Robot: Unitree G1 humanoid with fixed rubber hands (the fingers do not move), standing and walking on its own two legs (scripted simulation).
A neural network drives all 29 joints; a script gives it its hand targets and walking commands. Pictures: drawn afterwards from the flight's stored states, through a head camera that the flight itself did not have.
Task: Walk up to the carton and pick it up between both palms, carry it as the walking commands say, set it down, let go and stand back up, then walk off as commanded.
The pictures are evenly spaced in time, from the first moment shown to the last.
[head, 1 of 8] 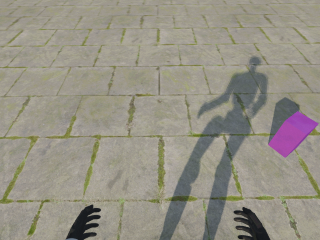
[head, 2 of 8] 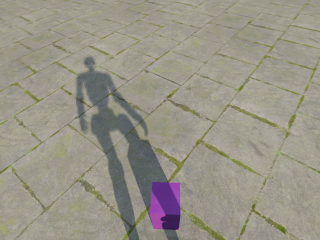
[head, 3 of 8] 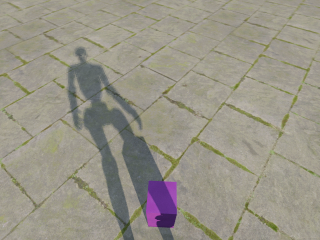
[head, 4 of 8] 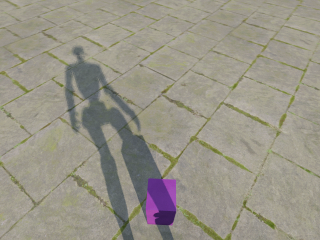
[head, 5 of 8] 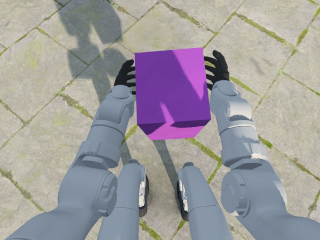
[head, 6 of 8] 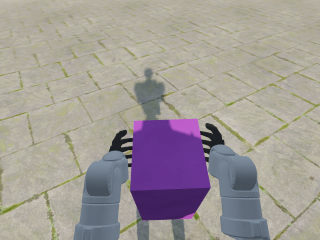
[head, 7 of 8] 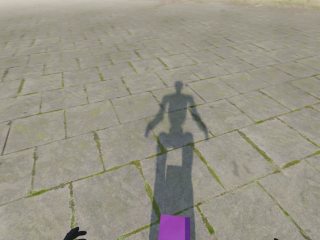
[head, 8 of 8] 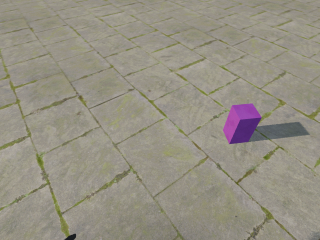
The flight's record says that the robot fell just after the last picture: no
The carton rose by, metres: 0.66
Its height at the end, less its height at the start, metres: +0.00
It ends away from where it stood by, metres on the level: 0.58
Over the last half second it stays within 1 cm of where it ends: yes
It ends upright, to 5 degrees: yes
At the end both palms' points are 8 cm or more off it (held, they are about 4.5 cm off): yes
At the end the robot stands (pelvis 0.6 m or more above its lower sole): yes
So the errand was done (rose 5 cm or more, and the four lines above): yes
